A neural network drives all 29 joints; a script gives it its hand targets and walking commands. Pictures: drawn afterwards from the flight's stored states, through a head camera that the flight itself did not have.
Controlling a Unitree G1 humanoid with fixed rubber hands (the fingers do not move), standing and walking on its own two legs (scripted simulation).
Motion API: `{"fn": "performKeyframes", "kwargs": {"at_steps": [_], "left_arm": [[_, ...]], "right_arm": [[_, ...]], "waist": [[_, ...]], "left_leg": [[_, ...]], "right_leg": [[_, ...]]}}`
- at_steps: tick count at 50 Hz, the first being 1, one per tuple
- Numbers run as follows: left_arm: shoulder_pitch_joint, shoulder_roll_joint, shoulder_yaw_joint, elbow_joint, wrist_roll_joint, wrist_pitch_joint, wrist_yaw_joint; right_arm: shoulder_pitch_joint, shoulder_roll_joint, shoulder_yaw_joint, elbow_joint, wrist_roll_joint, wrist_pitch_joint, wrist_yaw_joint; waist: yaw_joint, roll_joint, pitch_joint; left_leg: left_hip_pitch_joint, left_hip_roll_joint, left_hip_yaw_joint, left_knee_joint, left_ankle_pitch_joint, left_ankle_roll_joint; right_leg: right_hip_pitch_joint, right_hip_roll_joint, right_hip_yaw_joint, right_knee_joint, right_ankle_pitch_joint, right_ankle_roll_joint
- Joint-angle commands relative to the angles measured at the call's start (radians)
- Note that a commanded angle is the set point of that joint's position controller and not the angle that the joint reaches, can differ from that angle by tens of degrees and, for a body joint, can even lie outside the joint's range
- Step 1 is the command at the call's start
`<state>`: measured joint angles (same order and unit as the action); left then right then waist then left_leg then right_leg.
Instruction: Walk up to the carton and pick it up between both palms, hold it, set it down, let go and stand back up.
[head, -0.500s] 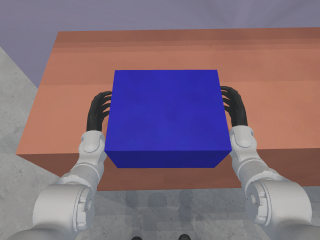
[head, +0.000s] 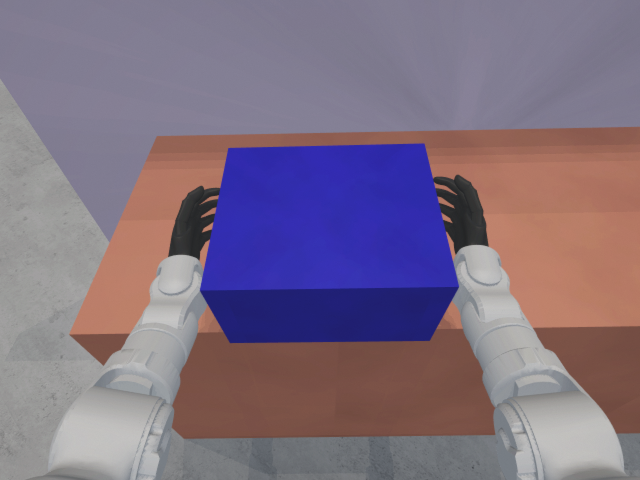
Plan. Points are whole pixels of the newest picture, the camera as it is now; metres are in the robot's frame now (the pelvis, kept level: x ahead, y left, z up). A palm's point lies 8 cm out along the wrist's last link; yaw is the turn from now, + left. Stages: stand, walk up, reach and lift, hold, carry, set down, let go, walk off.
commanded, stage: reach and lift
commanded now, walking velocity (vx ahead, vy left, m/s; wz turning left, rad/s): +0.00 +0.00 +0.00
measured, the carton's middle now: (327, 242) +0.42 -0.02 +0.06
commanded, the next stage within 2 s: none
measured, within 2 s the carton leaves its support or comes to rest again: neither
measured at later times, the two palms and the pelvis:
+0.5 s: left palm (172, 237) +0.39 +0.16 +0.12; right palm (478, 231) +0.38 -0.20 +0.12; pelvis +0.01 +0.00 +0.01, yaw +0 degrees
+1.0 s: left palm (151, 228) +0.37 +0.17 +0.17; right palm (488, 231) +0.35 -0.19 +0.15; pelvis +0.00 +0.00 +0.01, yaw -1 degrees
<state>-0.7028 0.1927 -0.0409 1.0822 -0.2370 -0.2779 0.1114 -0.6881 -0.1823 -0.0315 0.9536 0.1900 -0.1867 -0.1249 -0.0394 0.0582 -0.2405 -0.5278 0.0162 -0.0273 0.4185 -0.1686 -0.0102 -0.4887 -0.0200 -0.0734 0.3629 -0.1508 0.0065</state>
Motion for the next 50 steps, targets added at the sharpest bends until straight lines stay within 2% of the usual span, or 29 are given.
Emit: {"fn": "performKeyframes", "kwargs": {"at_steps": [1, 4, 8, 11, 14, 17, 20, 24, 28, 30, 34, 35, 36, 41, 44, 48, 50], "left_arm": [[-0.680, -0.759, -0.213, -0.372, 0.134, 0.067, -0.159], [-0.664, -0.758, -0.164, -0.403, 0.182, 0.135, -0.174], [-0.611, -0.779, -0.125, -0.447, 0.246, 0.219, -0.188], [-0.551, -0.779, -0.103, -0.498, 0.288, 0.274, -0.198], [-0.546, -0.810, -0.154, -0.608, 0.278, 0.318, -0.195], [-0.518, -0.827, -0.215, -0.706, 0.254, 0.363, -0.186], [-0.479, -0.810, -0.235, -0.765, 0.244, 0.415, -0.189], [-0.438, -0.773, -0.237, -0.842, 0.247, 0.481, -0.208], [-0.399, -0.762, -0.261, -0.894, 0.255, 0.533, -0.224], [-0.353, -0.749, -0.236, -0.870, 0.275, 0.564, -0.235], [-0.325, -0.732, -0.224, -0.935, 0.291, 0.616, -0.255], [-0.320, -0.726, -0.222, -0.944, 0.295, 0.629, -0.258], [-0.320, -0.728, -0.224, -0.957, 0.291, 0.637, -0.260], [-0.327, -0.719, -0.220, -0.970, 0.302, 0.681, -0.263], [-0.371, -0.738, -0.246, -1.000, 0.277, 0.686, -0.258], [-0.383, -0.725, -0.203, -0.914, 0.300, 0.711, -0.254], [-0.377, -0.726, -0.171, -0.880, 0.307, 0.718, -0.259]], "right_arm": [[-0.548, 0.752, 0.354, -0.225, -0.037, 0.110, 0.146], [-0.572, 0.741, 0.329, -0.253, -0.033, 0.134, 0.149], [-0.542, 0.706, 0.274, -0.222, -0.038, 0.159, 0.156], [-0.550, 0.681, 0.266, -0.271, -0.030, 0.155, 0.163], [-0.568, 0.681, 0.276, -0.355, -0.025, 0.146, 0.164], [-0.593, 0.701, 0.336, -0.481, 0.010, 0.150, 0.156], [-0.567, 0.700, 0.362, -0.569, 0.002, 0.189, 0.137], [-0.511, 0.716, 0.388, -0.622, 0.000, 0.243, 0.119], [-0.484, 0.706, 0.396, -0.655, 0.000, 0.275, 0.107], [-0.479, 0.678, 0.393, -0.665, 0.001, 0.290, 0.103], [-0.450, 0.653, 0.389, -0.672, 0.021, 0.313, 0.095], [-0.456, 0.649, 0.389, -0.680, 0.027, 0.317, 0.096], [-0.466, 0.645, 0.387, -0.698, 0.035, 0.319, 0.099], [-0.487, 0.618, 0.361, -0.680, 0.033, 0.334, 0.113], [-0.540, 0.634, 0.364, -0.739, 0.037, 0.326, 0.116], [-0.567, 0.618, 0.308, -0.666, -0.004, 0.344, 0.126], [-0.583, 0.626, 0.289, -0.661, -0.017, 0.344, 0.133]], "waist": [[-0.017, -0.077, -0.346], [0.000, -0.066, -0.300], [-0.003, -0.023, -0.215], [0.011, -0.030, -0.202], [0.003, -0.022, -0.263], [-0.003, -0.040, -0.314], [-0.010, -0.075, -0.292], [-0.010, -0.086, -0.274], [-0.021, -0.057, -0.274], [-0.011, -0.061, -0.228], [-0.021, -0.050, -0.170], [-0.023, -0.037, -0.174], [-0.018, -0.048, -0.161], [-0.022, -0.033, -0.106], [-0.029, -0.041, -0.166], [-0.026, -0.052, -0.081], [-0.013, -0.065, -0.094]], "left_leg": [[0.301, -0.058, -0.025, -0.062, 0.178, -0.016], [0.362, -0.059, -0.014, -0.077, 0.210, -0.022], [0.456, -0.053, -0.004, -0.091, 0.264, -0.044], [0.491, -0.050, 0.002, -0.094, 0.312, -0.042], [0.550, -0.050, 0.004, -0.070, 0.387, -0.061], [0.567, -0.055, -0.003, -0.057, 0.437, -0.057], [0.531, -0.062, 0.000, -0.072, 0.381, -0.042], [0.515, -0.071, 0.005, -0.090, 0.326, -0.027], [0.542, -0.074, 0.009, -0.090, 0.339, -0.036], [0.549, -0.073, 0.010, -0.092, 0.333, -0.034], [0.561, -0.078, 0.017, -0.089, 0.363, -0.046], [0.565, -0.076, 0.020, -0.093, 0.352, -0.048], [0.563, -0.078, 0.023, -0.094, 0.350, -0.046], [0.561, -0.070, 0.024, -0.116, 0.286, -0.045], [0.578, -0.071, 0.020, -0.105, 0.278, -0.045], [0.535, -0.063, 0.030, -0.142, 0.132, -0.025], [0.515, -0.061, 0.033, -0.157, 0.095, -0.014]], "right_leg": [[0.323, 0.041, 0.073, -0.055, 0.147, -0.013], [0.348, 0.040, 0.068, -0.080, 0.153, -0.011], [0.364, 0.050, 0.047, -0.106, 0.158, -0.015], [0.389, 0.056, 0.041, -0.116, 0.182, -0.010], [0.409, 0.068, 0.029, -0.110, 0.237, -0.006], [0.445, 0.074, 0.037, -0.102, 0.311, 0.003], [0.480, 0.070, 0.036, -0.101, 0.331, 0.021], [0.521, 0.059, 0.042, -0.094, 0.337, 0.035], [0.515, 0.064, 0.030, -0.088, 0.350, 0.039], [0.505, 0.070, 0.029, -0.097, 0.329, 0.039], [0.521, 0.077, 0.020, -0.096, 0.338, 0.042], [0.517, 0.077, 0.021, -0.101, 0.315, 0.039], [0.510, 0.077, 0.017, -0.102, 0.308, 0.037], [0.475, 0.084, 0.008, -0.119, 0.202, 0.022], [0.466, 0.083, 0.006, -0.112, 0.190, 0.021], [0.418, 0.073, 0.002, -0.133, 0.047, 0.016], [0.425, 0.068, 0.003, -0.134, 0.030, 0.016]]}}
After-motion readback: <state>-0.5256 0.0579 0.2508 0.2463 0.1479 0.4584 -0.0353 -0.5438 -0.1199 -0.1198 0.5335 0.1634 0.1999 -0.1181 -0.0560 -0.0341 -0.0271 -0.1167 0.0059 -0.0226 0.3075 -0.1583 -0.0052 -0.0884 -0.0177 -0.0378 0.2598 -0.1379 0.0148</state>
